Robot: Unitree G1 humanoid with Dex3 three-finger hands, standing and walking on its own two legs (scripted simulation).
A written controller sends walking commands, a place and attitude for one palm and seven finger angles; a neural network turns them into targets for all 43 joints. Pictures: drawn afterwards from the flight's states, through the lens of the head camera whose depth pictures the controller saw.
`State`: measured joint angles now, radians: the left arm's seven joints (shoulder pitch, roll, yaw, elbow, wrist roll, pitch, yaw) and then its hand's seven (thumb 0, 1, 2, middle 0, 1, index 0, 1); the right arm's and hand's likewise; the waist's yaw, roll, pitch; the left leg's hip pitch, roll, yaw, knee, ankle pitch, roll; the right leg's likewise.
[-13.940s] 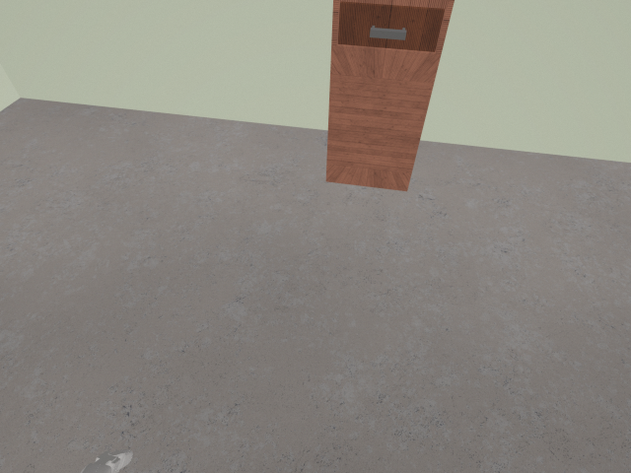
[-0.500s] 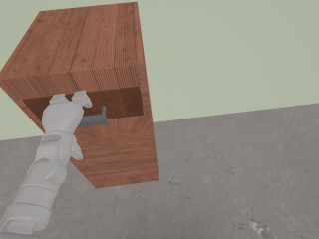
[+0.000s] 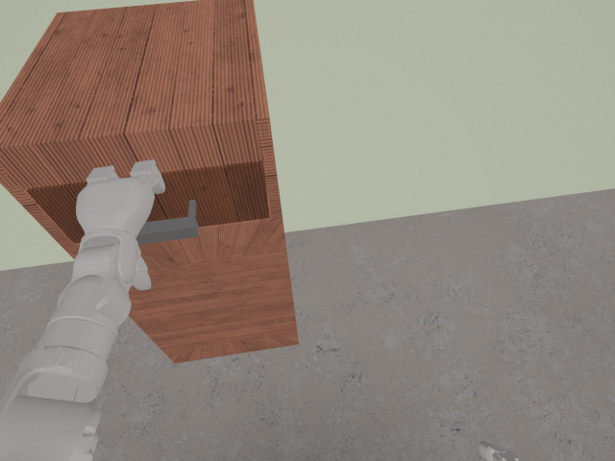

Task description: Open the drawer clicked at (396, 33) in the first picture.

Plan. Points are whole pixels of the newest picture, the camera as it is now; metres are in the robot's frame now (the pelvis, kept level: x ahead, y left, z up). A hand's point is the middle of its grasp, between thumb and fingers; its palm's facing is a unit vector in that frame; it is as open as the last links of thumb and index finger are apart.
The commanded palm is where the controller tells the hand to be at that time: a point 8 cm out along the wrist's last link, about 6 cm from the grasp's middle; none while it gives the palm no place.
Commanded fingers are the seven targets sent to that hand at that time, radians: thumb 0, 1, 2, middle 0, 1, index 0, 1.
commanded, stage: move the hooked fingers above the handle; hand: left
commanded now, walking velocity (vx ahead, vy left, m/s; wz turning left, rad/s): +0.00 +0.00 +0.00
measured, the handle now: (159, 220) +0.48 +0.28 -0.01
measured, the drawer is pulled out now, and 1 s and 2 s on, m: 0.00 0.00 0.00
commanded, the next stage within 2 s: lower the fingers behind the handle in 1.60 s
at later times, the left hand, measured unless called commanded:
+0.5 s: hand (147, 217) +0.44 +0.26 +0.05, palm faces -0.04 +0.00 -1.00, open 13.7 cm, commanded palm +0.42 +0.28 +0.11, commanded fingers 0.00 -0.50 0.30 -0.30 -1.20 -0.30 -1.20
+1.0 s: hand (138, 219) +0.44 +0.28 +0.05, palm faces +0.00 -0.02 -1.00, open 13.7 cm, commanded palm +0.42 +0.27 +0.11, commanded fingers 0.00 -0.50 0.30 -0.30 -1.20 -0.30 -1.20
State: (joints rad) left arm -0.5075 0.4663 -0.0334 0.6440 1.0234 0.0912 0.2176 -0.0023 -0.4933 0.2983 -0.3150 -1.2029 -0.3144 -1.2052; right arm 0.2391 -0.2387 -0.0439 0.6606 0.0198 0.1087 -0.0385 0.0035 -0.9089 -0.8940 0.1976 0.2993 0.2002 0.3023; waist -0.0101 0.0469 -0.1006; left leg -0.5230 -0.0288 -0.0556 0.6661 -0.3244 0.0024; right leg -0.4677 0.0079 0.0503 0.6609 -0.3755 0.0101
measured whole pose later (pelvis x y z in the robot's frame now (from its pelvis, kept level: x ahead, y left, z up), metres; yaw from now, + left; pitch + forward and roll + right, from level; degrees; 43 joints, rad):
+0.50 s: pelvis -0.01 -0.01 -0.01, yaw -1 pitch +14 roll +0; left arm -0.67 0.55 0.05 0.96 1.05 0.02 0.26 0.00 -0.49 0.30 -0.36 -1.24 -0.34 -1.23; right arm 0.32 -0.27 -0.05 0.70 0.03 0.14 -0.05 0.00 -0.91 -0.89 0.20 0.30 0.20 0.30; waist -0.08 0.05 -0.12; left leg -0.63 0.00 -0.05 0.70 -0.33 -0.01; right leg -0.58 0.04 0.06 0.71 -0.37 -0.01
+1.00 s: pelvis -0.01 +0.01 -0.01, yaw +0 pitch +15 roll -1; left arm -0.69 0.53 0.00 0.93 1.05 -0.02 0.27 0.00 -0.49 0.30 -0.35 -1.24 -0.34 -1.23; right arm 0.32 -0.25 -0.06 0.69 0.02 0.11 -0.03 0.00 -0.91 -0.89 0.20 0.30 0.20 0.30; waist -0.06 0.04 -0.13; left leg -0.66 -0.02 -0.06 0.75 -0.34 0.01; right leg -0.58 0.02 0.04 0.70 -0.37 0.02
